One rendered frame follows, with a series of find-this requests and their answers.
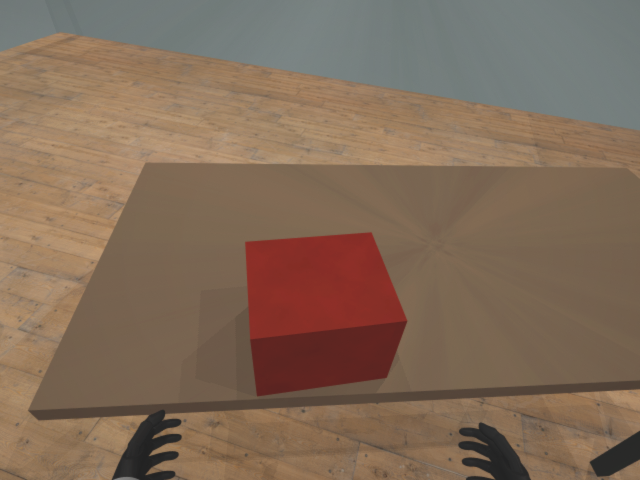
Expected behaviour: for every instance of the carton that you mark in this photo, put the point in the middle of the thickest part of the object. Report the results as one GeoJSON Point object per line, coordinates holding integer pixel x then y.
{"type": "Point", "coordinates": [322, 312]}

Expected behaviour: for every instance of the robot right hand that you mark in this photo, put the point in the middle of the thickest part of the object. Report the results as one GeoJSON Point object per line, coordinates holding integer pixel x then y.
{"type": "Point", "coordinates": [505, 465]}

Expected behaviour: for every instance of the robot left hand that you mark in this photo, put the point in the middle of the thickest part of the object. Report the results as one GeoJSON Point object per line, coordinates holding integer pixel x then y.
{"type": "Point", "coordinates": [136, 462]}

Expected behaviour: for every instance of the table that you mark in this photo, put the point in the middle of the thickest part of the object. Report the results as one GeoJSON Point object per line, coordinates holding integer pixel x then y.
{"type": "Point", "coordinates": [513, 280]}

